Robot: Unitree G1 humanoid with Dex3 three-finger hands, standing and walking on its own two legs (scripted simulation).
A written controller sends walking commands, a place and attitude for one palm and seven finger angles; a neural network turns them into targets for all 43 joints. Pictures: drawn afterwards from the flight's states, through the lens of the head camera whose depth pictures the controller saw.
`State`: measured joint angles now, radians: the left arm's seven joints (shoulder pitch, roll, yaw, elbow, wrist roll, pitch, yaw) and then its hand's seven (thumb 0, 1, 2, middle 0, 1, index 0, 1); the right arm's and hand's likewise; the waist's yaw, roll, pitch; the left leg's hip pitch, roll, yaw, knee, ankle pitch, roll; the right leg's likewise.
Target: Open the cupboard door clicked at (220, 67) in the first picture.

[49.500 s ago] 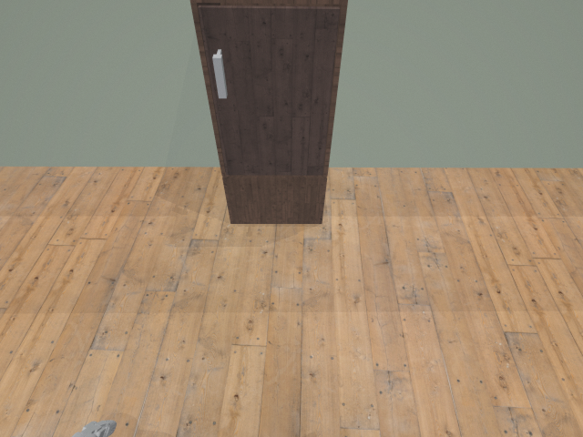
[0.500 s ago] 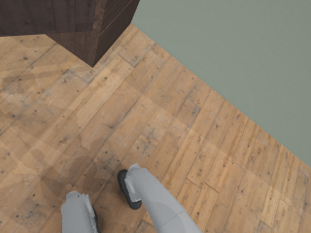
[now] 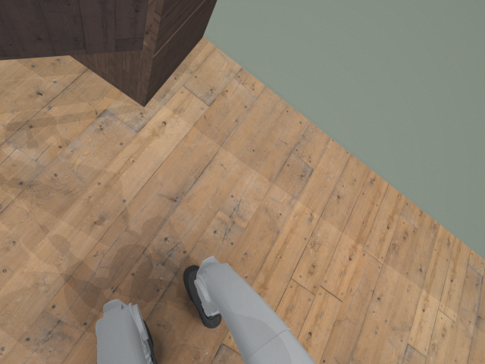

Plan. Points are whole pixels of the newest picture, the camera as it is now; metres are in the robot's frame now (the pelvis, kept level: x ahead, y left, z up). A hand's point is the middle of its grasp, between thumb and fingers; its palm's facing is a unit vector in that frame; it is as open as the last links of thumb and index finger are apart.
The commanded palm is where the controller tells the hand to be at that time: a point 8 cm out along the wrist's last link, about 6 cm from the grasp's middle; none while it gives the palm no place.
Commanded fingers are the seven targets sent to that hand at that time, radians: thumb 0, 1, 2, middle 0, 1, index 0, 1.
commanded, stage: slide the fingers in behind the handle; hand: left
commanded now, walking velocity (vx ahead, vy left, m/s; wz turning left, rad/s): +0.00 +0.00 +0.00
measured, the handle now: out of the picture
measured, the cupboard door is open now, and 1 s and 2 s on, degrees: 51 51 51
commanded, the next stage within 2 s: close the thumb around the handle in 1.66 s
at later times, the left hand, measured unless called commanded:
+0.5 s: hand out of the picture +0.64 +0.29 +0.11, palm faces +0.10 -0.99 -0.01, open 14.0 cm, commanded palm +0.69 +0.25 +0.10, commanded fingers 0.00 -0.50 0.30 -0.30 -1.20 -0.30 -1.20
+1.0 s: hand out of the picture +0.65 +0.26 +0.12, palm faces +0.11 -0.99 -0.02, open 14.0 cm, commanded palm +0.68 +0.22 +0.10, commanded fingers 0.00 -0.50 0.30 -0.30 -1.20 -0.30 -1.20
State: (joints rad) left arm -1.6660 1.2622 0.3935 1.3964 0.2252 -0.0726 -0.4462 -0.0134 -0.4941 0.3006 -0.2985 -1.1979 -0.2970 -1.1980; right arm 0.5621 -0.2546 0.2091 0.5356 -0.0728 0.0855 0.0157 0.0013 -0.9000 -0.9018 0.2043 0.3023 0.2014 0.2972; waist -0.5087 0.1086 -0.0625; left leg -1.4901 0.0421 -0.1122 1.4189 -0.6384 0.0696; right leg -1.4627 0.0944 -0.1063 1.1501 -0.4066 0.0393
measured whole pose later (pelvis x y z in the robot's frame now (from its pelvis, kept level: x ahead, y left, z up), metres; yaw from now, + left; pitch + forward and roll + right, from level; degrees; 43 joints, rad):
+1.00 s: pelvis +0.00 -0.01 +0.01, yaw +2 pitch +40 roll -12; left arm -1.69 1.10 0.37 1.38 0.24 -0.08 -0.31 -0.01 -0.49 0.30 -0.30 -1.20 -0.30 -1.20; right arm 0.61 -0.24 0.17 0.55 -0.10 0.05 0.06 0.00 -0.90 -0.90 0.20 0.30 0.20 0.30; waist -0.50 0.11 -0.06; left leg -1.47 0.04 -0.12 1.39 -0.62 0.05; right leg -1.45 0.09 -0.11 1.14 -0.40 0.02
